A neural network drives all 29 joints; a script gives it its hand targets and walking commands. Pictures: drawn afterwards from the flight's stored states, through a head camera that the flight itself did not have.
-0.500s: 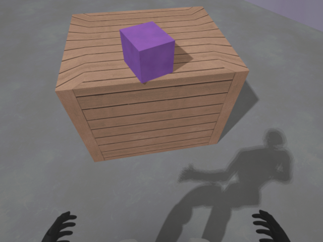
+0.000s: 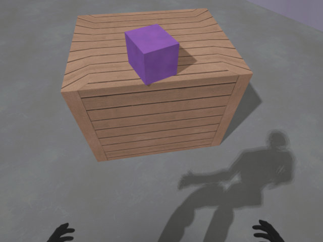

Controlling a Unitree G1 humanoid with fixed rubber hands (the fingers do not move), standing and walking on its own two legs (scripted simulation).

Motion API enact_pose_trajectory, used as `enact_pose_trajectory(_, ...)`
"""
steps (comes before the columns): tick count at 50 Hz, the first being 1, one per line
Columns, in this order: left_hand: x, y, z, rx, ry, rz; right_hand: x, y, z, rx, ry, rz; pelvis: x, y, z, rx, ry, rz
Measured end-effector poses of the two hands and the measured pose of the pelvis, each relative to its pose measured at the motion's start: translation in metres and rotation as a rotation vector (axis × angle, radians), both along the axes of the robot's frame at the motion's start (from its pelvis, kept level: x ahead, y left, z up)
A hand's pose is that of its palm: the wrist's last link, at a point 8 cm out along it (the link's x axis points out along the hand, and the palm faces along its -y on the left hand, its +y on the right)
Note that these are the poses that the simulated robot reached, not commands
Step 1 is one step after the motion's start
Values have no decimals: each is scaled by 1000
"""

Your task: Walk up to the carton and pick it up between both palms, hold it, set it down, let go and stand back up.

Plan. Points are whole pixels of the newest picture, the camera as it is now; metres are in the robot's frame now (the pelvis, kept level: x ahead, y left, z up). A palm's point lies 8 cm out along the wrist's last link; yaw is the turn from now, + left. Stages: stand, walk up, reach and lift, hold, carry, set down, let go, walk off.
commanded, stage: stand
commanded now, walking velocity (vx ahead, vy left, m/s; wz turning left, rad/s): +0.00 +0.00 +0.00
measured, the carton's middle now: (151, 54) +0.86 +0.05 -0.03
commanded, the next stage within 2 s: none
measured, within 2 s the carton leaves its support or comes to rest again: neither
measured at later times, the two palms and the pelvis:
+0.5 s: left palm out of the picture +0.10 +0.29 -0.09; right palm out of the picture +0.11 -0.29 -0.09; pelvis +0.01 +0.00 +0.02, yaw +0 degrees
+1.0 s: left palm out of the picture +0.10 +0.28 -0.09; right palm out of the picture +0.09 -0.30 -0.09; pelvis +0.01 -0.01 +0.03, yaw +0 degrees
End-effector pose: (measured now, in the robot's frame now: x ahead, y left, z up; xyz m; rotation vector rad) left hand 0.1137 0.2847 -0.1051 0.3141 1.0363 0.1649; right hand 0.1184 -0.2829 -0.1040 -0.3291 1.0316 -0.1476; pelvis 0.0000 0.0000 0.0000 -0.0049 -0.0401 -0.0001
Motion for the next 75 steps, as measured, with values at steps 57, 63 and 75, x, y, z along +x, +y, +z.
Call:
enact_pose_trajectory(57,-17,-2,17,7,114,47,-23,-17,14,-2,128,-68,10,-8,28,7,-8,-2)
enact_pose_trajectory(63,-18,-2,17,10,118,50,-22,-18,14,-2,125,-70,10,-10,28,6,-8,-1)
enact_pose_trajectory(75,-18,-3,18,10,119,53,-22,-20,14,-2,131,-66,11,-12,28,7,-6,-2)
